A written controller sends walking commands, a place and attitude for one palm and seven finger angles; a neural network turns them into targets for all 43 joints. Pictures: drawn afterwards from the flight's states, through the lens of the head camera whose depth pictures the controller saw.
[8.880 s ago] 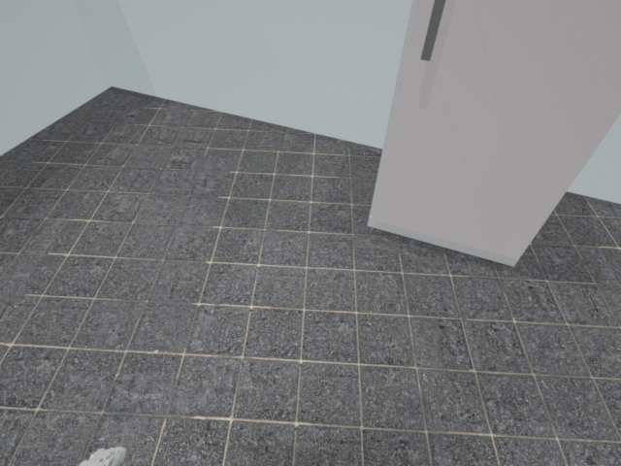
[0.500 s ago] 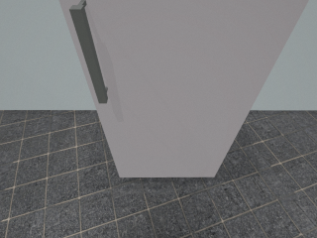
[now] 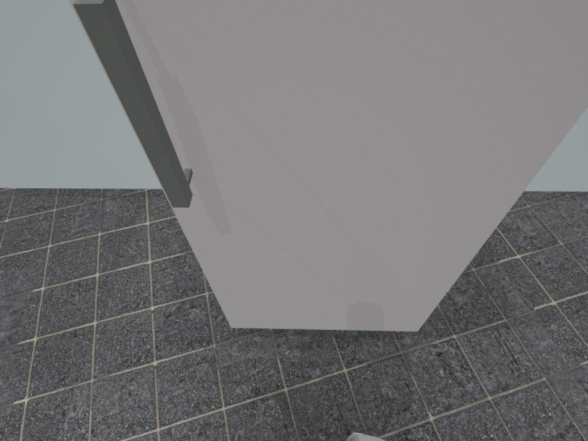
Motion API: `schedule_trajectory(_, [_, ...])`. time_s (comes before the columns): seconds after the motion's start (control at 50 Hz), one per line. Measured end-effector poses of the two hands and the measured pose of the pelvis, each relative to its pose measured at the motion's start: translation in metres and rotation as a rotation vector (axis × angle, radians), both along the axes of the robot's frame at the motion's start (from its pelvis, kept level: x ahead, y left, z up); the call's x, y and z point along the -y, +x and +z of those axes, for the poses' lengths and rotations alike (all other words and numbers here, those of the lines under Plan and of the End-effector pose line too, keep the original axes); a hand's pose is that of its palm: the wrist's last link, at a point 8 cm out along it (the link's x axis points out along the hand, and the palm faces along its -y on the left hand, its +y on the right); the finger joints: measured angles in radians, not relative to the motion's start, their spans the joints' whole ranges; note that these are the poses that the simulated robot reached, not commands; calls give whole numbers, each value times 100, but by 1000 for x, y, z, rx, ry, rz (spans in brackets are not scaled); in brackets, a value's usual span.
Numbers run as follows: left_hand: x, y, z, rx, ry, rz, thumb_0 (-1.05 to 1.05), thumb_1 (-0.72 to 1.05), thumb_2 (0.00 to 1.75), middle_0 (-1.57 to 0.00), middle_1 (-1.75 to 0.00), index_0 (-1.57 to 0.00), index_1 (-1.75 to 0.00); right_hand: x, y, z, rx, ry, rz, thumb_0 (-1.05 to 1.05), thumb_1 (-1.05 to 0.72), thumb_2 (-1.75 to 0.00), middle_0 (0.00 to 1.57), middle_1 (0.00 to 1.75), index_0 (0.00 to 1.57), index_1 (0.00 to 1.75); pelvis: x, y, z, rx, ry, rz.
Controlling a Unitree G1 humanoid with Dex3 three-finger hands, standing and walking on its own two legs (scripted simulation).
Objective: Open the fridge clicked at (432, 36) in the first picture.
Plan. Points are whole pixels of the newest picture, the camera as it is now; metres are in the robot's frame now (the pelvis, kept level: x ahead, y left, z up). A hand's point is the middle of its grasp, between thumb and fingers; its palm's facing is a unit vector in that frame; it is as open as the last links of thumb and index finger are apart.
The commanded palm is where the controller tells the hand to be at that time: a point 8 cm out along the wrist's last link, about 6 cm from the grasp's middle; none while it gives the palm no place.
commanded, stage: come to a stop and stand still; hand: left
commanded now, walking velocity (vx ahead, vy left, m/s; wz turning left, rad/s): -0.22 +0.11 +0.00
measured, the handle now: (154, 114) +0.45 +0.19 +0.20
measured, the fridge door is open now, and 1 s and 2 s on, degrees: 0 0 0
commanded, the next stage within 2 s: look again from close up in 1.74 s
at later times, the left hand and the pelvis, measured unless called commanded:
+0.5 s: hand out of the picture +0.01 +0.21 -0.18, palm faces +0.11 -0.98 -0.17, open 7.4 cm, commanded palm none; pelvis +0.00 +0.03 +0.01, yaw +0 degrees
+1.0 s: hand out of the picture -0.04 +0.17 -0.16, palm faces +0.03 -0.99 -0.14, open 7.3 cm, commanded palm none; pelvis -0.04 +0.01 +0.02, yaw +0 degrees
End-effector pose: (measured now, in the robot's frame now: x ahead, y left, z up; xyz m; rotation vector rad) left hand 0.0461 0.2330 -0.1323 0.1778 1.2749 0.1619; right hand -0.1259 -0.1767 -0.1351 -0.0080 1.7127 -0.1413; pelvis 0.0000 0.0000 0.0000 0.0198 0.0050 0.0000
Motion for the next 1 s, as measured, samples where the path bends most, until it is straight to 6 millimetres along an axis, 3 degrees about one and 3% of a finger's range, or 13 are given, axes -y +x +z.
schedule_trajectory(0.04, [6,12,3,34,3,9,1,93,89,-20,-30,-20,-30,10,20,-4,13,-10,10,1,-91,-90,20,30,20,30,3,7,1,11,-4,21])
schedule_trajectory(0.1, [9,20,8,53,19,33,0,94,89,-20,-30,-20,-30,26,65,-5,94,-44,28,1,-91,-90,20,30,20,30,6,12,7,14,5,28])
schedule_trajectory(0.24, [0,12,6,23,5,47,0,95,89,-20,-30,-20,-30,50,175,5,356,-124,102,1,-93,-90,20,30,19,30,1,10,13,9,6,20])
schedule_trajectory(0.32, [-10,-5,-4,-2,-23,66,0,93,89,-20,-30,-20,-30,50,213,16,468,-168,145,1,-94,-90,20,30,19,30,-11,7,10,17,-6,17])
schedule_trajectory(0.38, [-20,-19,-17,-30,-45,84,0,92,89,-20,-30,-20,-30,40,226,20,531,-194,167,1,-93,-90,20,30,19,30,-23,6,3,28,-19,19])
schedule_trajectory(0.54, [-29,-55,-9,-100,-53,105,0,91,89,-20,-30,-20,-30,2,211,23,526,-131,193,1,-92,-90,20,30,20,30,-35,-7,12,20,-9,7])
schedule_trajectory(0.6, [-26,-69,-4,-126,-48,93,0,91,89,-20,-30,-20,-30,-2,204,19,532,-112,168,0,-93,-90,20,30,20,30,-35,-14,14,12,-3,1])
schedule_trajectory(0.68, [-18,-83,0,-138,-30,70,0,91,89,-20,-30,-20,-30,2,183,7,518,-81,128,-1,-93,-90,20,30,20,30,-30,-24,11,8,13,-10])
schedule_trajectory(0.76, [-6,-93,6,-133,-34,52,0,91,89,-20,-30,-20,-30,19,160,6,491,-97,85,-2,-96,-90,21,30,20,30,-26,-31,14,28,-9,-3])
schedule_trajectory(0.88, [8,-93,1,-102,-66,38,0,91,89,-20,-30,-20,-30,35,111,8,388,-121,81,-1,-94,-90,20,30,20,30,-17,-36,16,48,-15,-2])
schedule_trajectory(1.0, [14,-94,-3,-106,-85,31,1,92,89,-20,-30,-20,-30,33,62,10,264,-118,65,0,-92,-90,20,30,19,30,-13,-40,17,46,-21,2])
